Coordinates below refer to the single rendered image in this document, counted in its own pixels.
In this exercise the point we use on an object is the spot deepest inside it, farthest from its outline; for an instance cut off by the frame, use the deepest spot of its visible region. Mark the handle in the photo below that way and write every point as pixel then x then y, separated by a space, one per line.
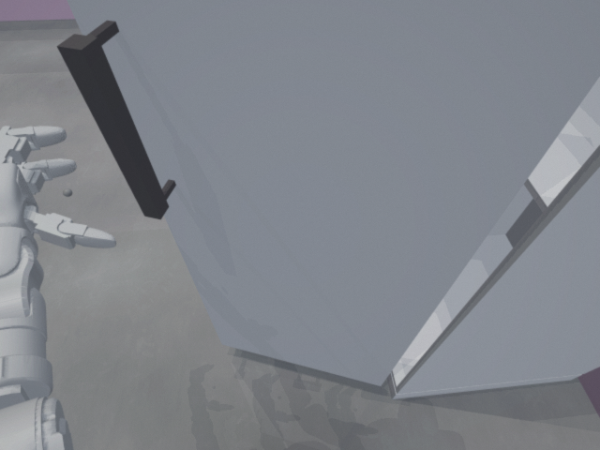
pixel 93 75

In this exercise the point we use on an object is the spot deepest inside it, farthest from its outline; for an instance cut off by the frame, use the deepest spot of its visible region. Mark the left robot upper arm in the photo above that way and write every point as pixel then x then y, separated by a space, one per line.
pixel 36 424

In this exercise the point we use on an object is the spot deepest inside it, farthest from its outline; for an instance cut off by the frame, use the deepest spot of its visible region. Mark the left robot forearm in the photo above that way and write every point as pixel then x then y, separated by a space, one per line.
pixel 25 373

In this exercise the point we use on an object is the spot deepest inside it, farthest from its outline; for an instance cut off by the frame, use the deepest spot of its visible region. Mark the robot left hand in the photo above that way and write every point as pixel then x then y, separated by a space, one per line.
pixel 20 180

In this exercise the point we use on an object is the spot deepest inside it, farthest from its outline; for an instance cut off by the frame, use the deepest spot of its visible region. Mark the fridge door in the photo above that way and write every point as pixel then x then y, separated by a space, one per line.
pixel 338 162

